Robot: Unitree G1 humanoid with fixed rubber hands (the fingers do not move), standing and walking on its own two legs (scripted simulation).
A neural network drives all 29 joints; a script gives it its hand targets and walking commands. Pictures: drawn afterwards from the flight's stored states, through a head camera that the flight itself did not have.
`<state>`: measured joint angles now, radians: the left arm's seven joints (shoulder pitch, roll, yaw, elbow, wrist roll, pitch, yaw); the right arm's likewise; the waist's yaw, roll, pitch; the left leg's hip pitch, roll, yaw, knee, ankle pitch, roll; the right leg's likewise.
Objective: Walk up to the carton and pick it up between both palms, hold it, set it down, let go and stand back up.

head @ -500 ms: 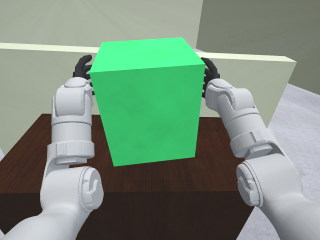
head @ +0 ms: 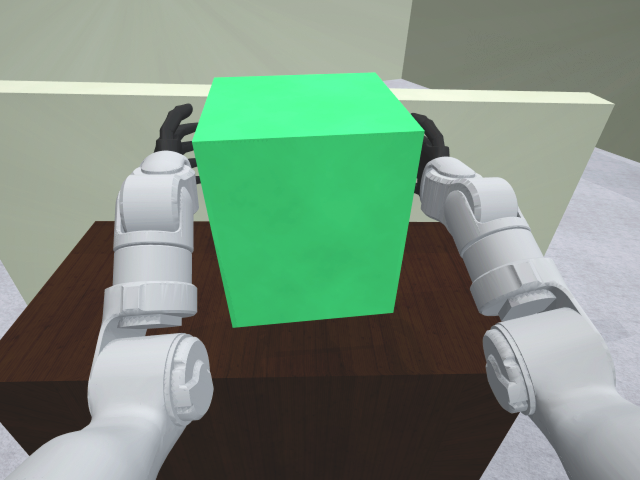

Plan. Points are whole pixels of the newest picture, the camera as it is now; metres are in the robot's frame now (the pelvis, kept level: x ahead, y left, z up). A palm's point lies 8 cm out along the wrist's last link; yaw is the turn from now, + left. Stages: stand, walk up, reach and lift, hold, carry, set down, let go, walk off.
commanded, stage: hold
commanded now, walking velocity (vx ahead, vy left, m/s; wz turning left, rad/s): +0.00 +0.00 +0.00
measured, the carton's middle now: (305, 197) +0.40 +0.02 +0.23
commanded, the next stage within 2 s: none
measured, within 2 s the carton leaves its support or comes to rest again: neither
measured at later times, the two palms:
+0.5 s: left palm (174, 168) +0.38 +0.17 +0.28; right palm (432, 169) +0.38 -0.13 +0.28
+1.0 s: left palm (177, 159) +0.37 +0.16 +0.29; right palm (439, 164) +0.37 -0.14 +0.29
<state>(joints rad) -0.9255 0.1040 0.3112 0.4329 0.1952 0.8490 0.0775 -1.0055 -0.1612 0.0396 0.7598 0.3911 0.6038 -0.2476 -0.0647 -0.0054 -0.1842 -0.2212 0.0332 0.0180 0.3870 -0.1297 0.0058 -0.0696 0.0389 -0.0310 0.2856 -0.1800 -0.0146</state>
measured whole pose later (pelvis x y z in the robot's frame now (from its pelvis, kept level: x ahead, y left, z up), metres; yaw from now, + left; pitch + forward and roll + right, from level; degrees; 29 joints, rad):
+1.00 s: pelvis +0.01 -0.01 +0.00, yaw +0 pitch -3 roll -2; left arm -0.94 0.11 0.34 0.44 0.21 0.86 0.05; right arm -1.03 -0.15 0.02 0.76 0.39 0.65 -0.27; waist -0.07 0.00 -0.20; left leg -0.21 0.03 0.00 0.39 -0.14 -0.01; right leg -0.05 0.05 -0.02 0.29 -0.19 -0.02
